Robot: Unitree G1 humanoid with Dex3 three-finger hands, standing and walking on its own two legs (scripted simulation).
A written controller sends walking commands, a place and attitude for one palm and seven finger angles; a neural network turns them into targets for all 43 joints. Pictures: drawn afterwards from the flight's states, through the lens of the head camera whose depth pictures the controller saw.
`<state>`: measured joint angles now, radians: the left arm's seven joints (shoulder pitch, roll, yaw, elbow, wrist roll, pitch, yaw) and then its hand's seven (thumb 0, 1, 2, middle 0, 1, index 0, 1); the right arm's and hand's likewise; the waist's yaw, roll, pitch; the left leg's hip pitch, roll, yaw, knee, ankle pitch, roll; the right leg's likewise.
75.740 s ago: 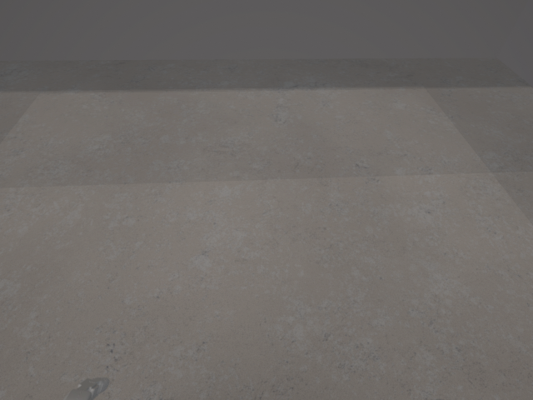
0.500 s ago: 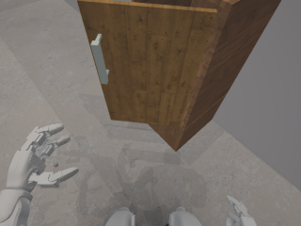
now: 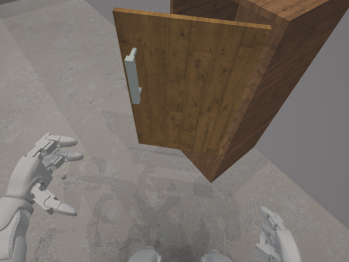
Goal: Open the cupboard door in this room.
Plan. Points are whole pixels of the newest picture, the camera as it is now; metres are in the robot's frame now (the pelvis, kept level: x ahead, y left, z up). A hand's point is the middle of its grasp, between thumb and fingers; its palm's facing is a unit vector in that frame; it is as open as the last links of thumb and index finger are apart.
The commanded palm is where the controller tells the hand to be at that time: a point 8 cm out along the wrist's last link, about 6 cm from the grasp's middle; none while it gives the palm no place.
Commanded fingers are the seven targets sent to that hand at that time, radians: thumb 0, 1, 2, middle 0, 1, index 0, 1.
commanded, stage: raise the hand with hooked fingers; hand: left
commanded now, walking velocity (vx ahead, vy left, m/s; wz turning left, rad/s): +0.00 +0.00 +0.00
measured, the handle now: (135, 77) +0.58 +0.16 +0.05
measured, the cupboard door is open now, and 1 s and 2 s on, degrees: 42 42 42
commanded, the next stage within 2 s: move the hooked fingers beside the handle in 0.70 s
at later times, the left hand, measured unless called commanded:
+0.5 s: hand (64, 162) +0.29 +0.25 +0.07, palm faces -0.05 -1.00 -0.03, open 14.0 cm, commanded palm +0.26 +0.30 +0.07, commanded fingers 0.00 -0.50 0.30 -0.30 -1.20 -0.30 -1.20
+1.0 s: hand (71, 156) +0.31 +0.24 +0.07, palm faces -0.06 -1.00 -0.02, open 14.0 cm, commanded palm +0.29 +0.29 +0.07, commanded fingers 0.00 -0.50 0.30 -0.30 -1.20 -0.30 -1.20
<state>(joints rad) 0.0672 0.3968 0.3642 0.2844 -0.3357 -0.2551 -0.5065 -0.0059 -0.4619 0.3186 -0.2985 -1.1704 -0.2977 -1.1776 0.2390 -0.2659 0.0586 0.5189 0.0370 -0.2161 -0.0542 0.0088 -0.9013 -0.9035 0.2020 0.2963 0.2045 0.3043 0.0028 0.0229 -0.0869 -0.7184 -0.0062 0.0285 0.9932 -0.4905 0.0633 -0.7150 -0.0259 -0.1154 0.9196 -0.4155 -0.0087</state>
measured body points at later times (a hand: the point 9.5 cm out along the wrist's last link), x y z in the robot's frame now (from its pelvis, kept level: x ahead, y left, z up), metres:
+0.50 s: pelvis +0.00 -0.01 +0.01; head +0.06 +0.00 +0.45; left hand +0.29 +0.31 +0.07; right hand +0.14 -0.27 -0.07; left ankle +0.00 +0.07 -0.68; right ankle +0.02 -0.12 -0.68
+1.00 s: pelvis -0.01 -0.02 +0.01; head +0.06 -0.01 +0.45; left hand +0.31 +0.30 +0.07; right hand +0.15 -0.27 -0.08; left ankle +0.00 +0.07 -0.68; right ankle +0.02 -0.12 -0.68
